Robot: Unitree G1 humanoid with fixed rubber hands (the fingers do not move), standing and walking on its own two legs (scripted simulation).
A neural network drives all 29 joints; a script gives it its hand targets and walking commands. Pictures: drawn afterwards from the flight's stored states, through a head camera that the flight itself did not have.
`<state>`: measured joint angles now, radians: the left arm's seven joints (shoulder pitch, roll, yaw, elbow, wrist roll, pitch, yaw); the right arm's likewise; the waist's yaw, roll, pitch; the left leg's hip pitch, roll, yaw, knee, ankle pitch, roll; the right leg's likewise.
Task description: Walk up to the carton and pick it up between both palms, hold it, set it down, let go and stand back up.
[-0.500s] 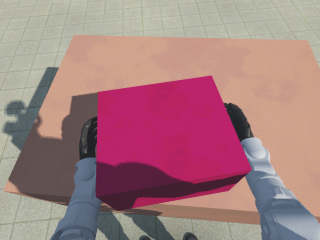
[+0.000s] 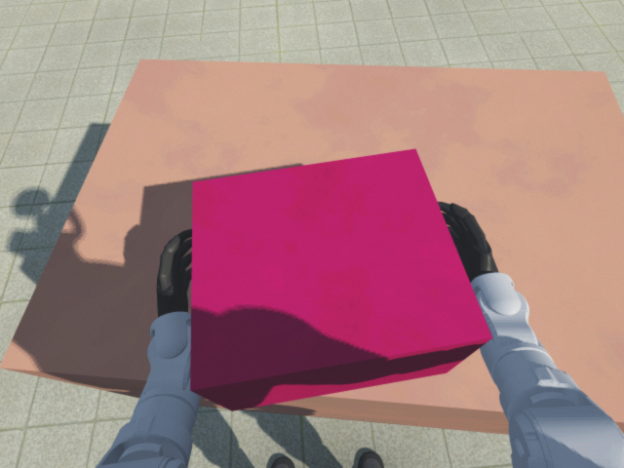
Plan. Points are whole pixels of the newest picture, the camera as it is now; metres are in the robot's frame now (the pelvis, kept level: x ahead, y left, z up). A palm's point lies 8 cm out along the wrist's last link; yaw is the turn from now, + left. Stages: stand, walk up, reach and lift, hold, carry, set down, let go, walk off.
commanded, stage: set down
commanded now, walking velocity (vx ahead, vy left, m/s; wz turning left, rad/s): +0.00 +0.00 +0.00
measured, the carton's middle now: (323, 280) +0.36 +0.01 -0.04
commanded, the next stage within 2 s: none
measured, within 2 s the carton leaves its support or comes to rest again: neither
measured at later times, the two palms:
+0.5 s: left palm (172, 295) +0.33 +0.21 -0.02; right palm (523, 244) +0.39 -0.24 +0.01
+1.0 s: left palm (161, 347) +0.27 +0.22 -0.03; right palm (542, 282) +0.34 -0.25 +0.00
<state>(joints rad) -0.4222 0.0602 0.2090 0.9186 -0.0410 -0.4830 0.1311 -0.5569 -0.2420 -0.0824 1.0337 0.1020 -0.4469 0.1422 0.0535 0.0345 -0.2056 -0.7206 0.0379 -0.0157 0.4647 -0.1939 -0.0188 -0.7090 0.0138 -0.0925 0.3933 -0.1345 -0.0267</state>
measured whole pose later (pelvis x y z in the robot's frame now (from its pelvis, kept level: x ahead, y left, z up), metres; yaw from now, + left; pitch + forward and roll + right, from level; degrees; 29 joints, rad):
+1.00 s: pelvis -0.04 -0.02 +0.00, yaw +0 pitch +21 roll +0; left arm -0.34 0.10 0.18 0.85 -0.13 -0.33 0.12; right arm -0.52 -0.41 0.09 1.03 0.43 -0.36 0.13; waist 0.06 -0.02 -0.21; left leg -0.70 0.04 -0.02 0.50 -0.16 -0.04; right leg -0.72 0.01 -0.09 0.49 -0.14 -0.05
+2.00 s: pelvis -0.04 -0.02 -0.01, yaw +0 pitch +10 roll +0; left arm -0.03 0.12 0.08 0.65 -0.15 -0.32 0.12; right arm -0.22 -0.41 0.09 1.03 0.45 -0.43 0.17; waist 0.06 -0.03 -0.13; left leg -0.52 0.04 -0.02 0.58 -0.23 -0.04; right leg -0.55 0.01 -0.09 0.58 -0.21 -0.05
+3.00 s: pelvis -0.02 -0.02 +0.00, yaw +0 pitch -2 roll +0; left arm 0.21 0.14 0.07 0.50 -0.13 -0.14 0.13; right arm 0.11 -0.35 0.09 0.85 0.31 -0.35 0.15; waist 0.06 -0.05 -0.06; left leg -0.24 0.04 -0.02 0.58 -0.30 -0.04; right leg -0.26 0.01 -0.09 0.58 -0.28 -0.05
